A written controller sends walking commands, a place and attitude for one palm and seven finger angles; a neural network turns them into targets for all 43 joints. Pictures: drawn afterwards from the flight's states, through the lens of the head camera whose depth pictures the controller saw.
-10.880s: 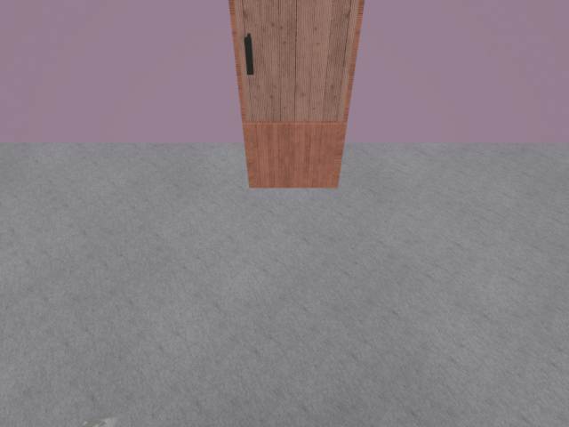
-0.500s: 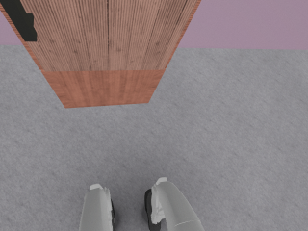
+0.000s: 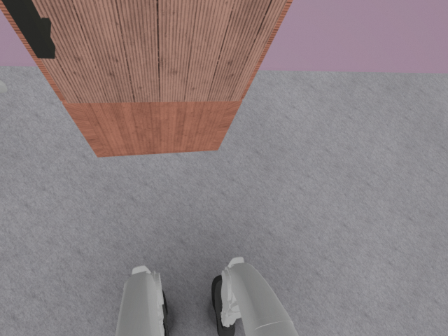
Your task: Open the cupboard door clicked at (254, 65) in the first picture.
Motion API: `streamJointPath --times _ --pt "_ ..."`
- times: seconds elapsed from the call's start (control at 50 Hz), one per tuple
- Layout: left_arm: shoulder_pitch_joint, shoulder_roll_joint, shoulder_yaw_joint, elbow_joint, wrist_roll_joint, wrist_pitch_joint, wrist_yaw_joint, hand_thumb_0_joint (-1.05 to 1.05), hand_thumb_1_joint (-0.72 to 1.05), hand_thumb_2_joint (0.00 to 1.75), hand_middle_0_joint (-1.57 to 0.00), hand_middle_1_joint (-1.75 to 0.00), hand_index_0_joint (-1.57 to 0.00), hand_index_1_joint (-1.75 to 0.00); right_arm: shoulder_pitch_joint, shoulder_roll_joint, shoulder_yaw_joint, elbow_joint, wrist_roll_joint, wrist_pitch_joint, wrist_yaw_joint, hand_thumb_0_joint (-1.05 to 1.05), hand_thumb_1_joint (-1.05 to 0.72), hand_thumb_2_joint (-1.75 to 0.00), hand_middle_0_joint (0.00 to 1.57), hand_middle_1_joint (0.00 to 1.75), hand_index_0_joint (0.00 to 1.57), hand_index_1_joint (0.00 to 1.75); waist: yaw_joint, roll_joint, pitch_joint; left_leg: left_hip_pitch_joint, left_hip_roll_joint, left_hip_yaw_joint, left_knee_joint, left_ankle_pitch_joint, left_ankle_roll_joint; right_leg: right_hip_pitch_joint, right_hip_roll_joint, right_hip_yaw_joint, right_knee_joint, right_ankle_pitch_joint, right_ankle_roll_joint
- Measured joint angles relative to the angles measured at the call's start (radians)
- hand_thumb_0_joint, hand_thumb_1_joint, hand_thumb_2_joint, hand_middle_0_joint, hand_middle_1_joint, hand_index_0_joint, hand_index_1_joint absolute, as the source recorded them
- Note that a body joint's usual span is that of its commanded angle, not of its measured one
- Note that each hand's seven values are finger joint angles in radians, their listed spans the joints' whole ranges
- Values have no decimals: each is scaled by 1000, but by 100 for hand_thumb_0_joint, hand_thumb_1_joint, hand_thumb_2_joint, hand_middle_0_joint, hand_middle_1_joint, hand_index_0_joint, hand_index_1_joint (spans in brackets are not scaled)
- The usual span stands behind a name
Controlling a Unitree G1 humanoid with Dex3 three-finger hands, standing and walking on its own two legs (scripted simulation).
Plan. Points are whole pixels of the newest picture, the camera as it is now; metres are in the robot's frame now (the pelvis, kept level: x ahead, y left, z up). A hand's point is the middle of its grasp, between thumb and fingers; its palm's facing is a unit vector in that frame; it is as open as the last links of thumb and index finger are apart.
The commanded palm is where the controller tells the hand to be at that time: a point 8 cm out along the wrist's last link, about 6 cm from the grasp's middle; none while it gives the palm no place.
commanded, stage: slide the fingers in behind the handle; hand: left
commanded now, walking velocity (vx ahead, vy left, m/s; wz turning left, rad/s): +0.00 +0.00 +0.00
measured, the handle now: (28, 5) +0.60 +0.24 +0.07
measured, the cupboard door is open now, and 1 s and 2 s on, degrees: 0 0 0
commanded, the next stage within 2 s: close the thumb around the handle in 1.56 s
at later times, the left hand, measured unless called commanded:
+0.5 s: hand out of the picture +0.54 +0.27 +0.08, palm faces +0.05 -1.00 -0.03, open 14.0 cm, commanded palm +0.53 +0.29 +0.07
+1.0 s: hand (32, 38) +0.54 +0.23 +0.07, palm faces +0.05 -1.00 -0.03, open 14.0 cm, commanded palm +0.53 +0.26 +0.07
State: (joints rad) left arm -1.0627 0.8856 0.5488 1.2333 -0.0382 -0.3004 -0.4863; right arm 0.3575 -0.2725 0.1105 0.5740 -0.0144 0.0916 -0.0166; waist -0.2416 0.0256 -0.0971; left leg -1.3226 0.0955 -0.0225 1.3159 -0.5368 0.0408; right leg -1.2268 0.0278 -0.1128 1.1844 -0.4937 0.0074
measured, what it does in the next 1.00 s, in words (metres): stands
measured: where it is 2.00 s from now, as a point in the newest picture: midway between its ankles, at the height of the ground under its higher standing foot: (192, 323)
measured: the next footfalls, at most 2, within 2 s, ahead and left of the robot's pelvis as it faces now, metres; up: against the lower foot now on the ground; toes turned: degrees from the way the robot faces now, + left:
none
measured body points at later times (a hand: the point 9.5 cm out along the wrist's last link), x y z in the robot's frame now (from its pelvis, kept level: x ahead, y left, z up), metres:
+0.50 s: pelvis +0.00 +0.00 +0.00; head +0.18 +0.05 +0.41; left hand +0.53 +0.32 +0.08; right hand -0.01 -0.27 -0.09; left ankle +0.02 +0.09 -0.62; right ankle +0.03 -0.14 -0.62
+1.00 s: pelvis +0.00 -0.01 +0.01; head +0.18 +0.03 +0.42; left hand +0.54 +0.28 +0.08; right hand +0.00 -0.27 -0.09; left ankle +0.02 +0.09 -0.62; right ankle +0.03 -0.14 -0.62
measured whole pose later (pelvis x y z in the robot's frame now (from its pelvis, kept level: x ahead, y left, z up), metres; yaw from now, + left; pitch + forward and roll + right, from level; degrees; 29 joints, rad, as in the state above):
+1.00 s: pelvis +0.00 -0.01 +0.01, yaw +1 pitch +29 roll -5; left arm -1.02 0.69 0.48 1.20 -0.04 -0.35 -0.32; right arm 0.37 -0.26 0.08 0.60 -0.03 0.08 0.01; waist -0.23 0.04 -0.11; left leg -1.26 0.09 0.00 1.27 -0.52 0.02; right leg -1.19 0.03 -0.09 1.18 -0.49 -0.01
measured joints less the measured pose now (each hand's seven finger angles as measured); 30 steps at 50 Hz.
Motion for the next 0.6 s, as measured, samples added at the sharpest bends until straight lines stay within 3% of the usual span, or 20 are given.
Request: streamJointPath --times 0.6 --pt "29 -126 -52 -14 -9 -32 100 -1 -50 31 -30 -120 -30 -119 22 -1 -21 24 -6 -14 15 0 -90 -89 21 30 20 30 3 7 -12 46 -3 14 -34 16 -6 32 -2 14 -15 9 -6"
